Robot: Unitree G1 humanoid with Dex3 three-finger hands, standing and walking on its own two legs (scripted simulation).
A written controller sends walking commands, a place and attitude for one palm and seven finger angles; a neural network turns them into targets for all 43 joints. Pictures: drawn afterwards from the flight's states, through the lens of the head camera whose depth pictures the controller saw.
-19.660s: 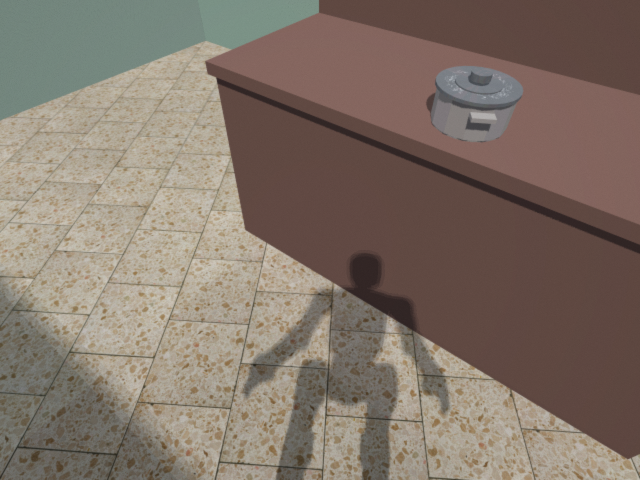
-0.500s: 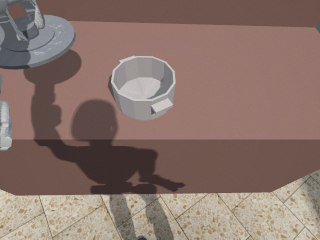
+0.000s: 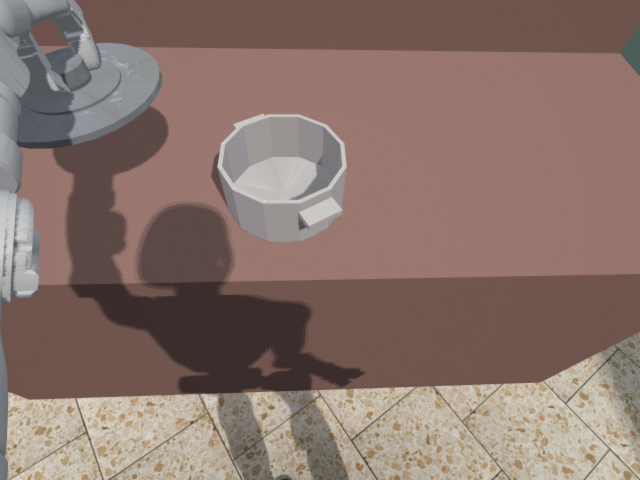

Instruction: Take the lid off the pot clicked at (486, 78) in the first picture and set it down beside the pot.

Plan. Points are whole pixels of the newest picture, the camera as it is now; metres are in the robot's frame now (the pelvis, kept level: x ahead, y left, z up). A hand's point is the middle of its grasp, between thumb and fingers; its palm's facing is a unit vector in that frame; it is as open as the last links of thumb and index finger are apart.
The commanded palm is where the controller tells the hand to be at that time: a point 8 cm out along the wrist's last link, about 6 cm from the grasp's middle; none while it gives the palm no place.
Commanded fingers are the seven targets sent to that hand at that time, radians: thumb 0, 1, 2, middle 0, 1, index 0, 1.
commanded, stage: lower the lid onto the table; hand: left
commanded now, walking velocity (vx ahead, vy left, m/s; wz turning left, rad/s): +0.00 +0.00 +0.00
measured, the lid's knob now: (63, 70) +0.53 +0.26 +0.21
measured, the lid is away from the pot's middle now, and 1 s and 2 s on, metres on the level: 0.23 0.24 0.23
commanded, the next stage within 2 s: none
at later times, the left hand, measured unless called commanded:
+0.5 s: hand (58, 107) +0.49 +0.26 +0.19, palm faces -0.40 -0.14 -0.91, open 8.0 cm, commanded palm +0.53 +0.26 +0.26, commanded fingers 0.00 0.50 1.09 -0.76 -1.14 -0.85 -1.10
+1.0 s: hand (77, 126) +0.51 +0.26 +0.15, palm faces -0.45 -0.12 -0.88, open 8.0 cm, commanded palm +0.55 +0.25 +0.23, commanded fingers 0.00 0.50 1.09 -0.76 -1.14 -0.85 -1.10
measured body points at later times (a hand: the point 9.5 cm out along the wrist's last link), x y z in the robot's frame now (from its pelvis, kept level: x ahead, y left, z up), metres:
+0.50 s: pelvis +0.00 -0.01 +0.00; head +0.07 +0.00 +0.44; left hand +0.51 +0.26 +0.24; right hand +0.01 -0.30 -0.12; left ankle +0.04 +0.06 -0.73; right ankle -0.05 -0.14 -0.73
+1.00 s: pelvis +0.01 +0.00 -0.01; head +0.09 +0.01 +0.43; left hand +0.53 +0.27 +0.20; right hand -0.01 -0.29 -0.12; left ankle +0.04 +0.06 -0.73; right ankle -0.05 -0.14 -0.73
